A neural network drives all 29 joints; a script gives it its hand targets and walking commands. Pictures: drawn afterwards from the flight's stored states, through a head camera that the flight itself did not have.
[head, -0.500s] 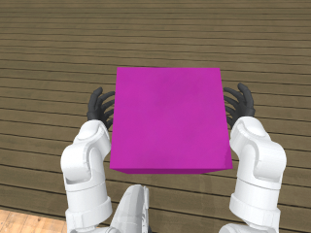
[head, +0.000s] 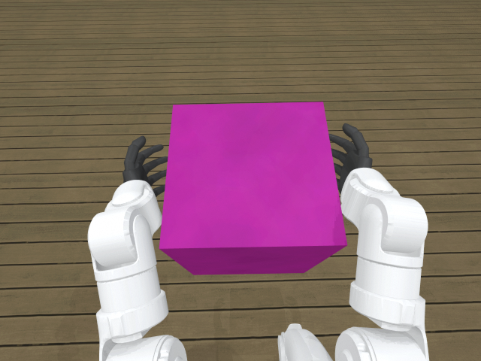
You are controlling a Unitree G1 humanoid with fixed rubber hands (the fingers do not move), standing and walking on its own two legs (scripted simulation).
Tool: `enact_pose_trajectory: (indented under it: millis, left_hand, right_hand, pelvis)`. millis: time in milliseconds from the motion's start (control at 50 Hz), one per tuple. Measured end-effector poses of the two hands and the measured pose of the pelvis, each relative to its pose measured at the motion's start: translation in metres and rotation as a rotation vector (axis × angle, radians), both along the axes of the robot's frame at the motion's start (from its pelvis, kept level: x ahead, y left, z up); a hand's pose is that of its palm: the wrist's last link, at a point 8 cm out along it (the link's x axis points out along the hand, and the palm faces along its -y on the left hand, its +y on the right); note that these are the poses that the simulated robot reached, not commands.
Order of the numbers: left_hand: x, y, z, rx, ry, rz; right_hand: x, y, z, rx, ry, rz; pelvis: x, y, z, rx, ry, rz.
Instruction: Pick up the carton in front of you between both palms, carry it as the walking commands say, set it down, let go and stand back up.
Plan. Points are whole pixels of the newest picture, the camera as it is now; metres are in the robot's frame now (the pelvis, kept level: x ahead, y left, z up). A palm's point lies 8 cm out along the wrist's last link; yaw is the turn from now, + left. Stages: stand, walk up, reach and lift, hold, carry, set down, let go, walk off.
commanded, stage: carry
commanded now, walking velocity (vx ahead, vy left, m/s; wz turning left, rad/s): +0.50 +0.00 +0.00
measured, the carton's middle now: (248, 201) +0.36 -0.02 +0.09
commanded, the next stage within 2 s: none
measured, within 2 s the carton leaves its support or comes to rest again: neither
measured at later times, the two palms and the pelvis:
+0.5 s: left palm (164, 105) +0.63 +0.14 +0.09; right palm (296, 96) +0.65 -0.16 +0.09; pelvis +0.33 -0.02 +0.01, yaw +3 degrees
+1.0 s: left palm (166, 47) +0.89 +0.16 +0.10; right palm (274, 42) +0.89 -0.15 +0.11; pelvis +0.68 +0.00 +0.00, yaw +1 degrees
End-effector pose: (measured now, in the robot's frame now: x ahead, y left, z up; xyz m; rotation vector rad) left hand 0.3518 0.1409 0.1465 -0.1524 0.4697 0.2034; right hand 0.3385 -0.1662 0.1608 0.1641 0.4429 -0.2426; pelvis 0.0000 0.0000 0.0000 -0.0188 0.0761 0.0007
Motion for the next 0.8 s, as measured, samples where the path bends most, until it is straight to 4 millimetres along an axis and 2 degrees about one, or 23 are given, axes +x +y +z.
enact_pose_trajectory:
  millis: [60, 120, 200, 280, 400, 520, 660, 720, 800]
  left_hand:
    - [0.037, 0.009, 0.010, -0.001, -0.001, 0.032]
    - [0.077, 0.011, 0.010, -0.002, 0.013, 0.053]
    - [0.136, 0.006, 0.000, 0.005, 0.032, 0.071]
    - [0.176, 0.000, -0.020, -0.001, 0.115, 0.084]
    - [0.228, -0.003, -0.044, -0.033, 0.195, 0.096]
    - [0.292, 0.002, -0.055, 0.006, 0.200, 0.036]
    - [0.374, 0.029, -0.068, 0.023, 0.138, -0.016]
    - [0.397, 0.033, -0.069, 0.025, 0.176, -0.034]
    - [0.429, 0.032, -0.058, 0.024, 0.192, -0.063]
  right_hand:
    - [0.046, 0.008, 0.011, -0.008, -0.002, 0.031]
    - [0.093, 0.011, 0.010, -0.008, 0.012, 0.052]
    - [0.159, 0.005, -0.007, -0.002, 0.031, 0.068]
    - [0.213, 0.000, -0.035, 0.010, 0.118, 0.082]
    - [0.270, 0.001, -0.060, 0.068, 0.204, 0.088]
    - [0.322, 0.008, -0.074, 0.042, 0.208, 0.101]
    - [0.398, 0.035, -0.076, -0.033, 0.145, 0.125]
    - [0.418, 0.040, -0.077, -0.041, 0.183, 0.118]
    - [0.441, 0.038, -0.066, -0.040, 0.201, 0.088]
  pelvis:
    - [0.044, -0.007, 0.001, 0.000, 0.004, 0.014]
    - [0.090, -0.016, -0.003, 0.006, 0.004, 0.021]
    - [0.153, -0.028, -0.019, 0.008, -0.012, 0.045]
    - [0.196, -0.034, -0.016, 0.004, -0.011, 0.048]
    - [0.261, -0.034, 0.005, 0.029, 0.008, 0.057]
    - [0.342, -0.021, 0.012, 0.039, 0.021, 0.054]
    - [0.450, 0.010, -0.008, 0.041, 0.007, 0.019]
    - [0.486, 0.019, -0.001, 0.027, 0.012, 0.001]
    - [0.535, 0.023, 0.011, 0.000, 0.012, -0.003]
